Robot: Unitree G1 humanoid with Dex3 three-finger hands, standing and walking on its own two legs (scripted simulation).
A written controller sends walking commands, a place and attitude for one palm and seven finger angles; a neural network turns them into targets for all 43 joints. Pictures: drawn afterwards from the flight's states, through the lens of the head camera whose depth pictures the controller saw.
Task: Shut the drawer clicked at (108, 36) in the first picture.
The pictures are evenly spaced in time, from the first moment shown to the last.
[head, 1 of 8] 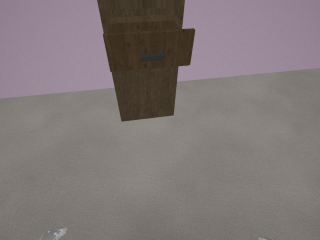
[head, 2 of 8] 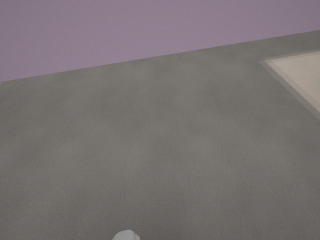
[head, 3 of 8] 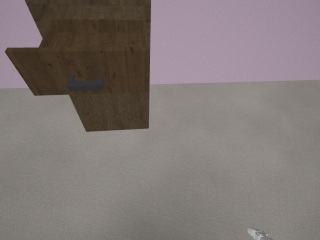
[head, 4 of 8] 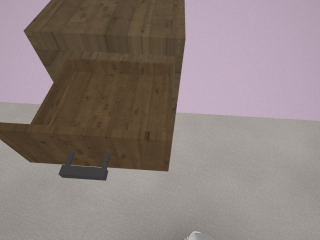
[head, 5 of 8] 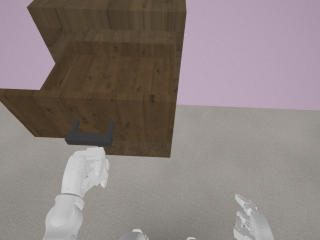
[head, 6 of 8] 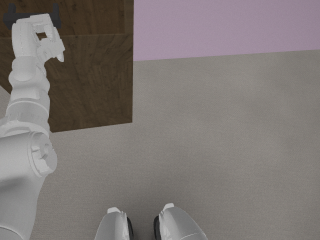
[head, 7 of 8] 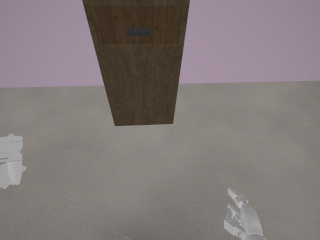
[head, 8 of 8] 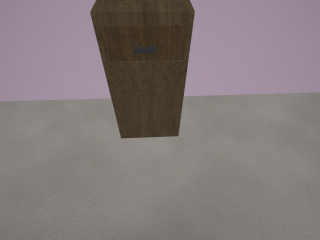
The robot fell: no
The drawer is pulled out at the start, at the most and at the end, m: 0.29 0.29 0.00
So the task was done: yes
